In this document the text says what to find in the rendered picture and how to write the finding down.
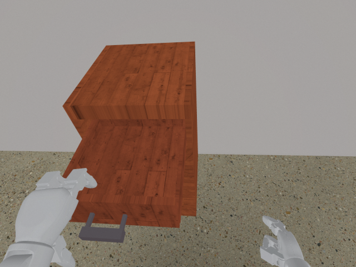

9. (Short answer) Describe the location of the handle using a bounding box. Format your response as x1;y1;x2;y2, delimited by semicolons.
78;212;127;243

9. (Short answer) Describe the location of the robot right hand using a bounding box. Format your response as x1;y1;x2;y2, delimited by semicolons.
260;215;304;267

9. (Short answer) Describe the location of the robot left hand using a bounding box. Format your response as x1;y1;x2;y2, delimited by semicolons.
15;168;97;267

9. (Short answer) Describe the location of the cabinet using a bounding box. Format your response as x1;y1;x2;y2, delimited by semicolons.
63;42;198;216

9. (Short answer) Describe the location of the drawer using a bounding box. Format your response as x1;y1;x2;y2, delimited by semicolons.
62;119;186;228

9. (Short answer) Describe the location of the left robot forearm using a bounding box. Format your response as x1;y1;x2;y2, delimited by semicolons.
0;241;55;267

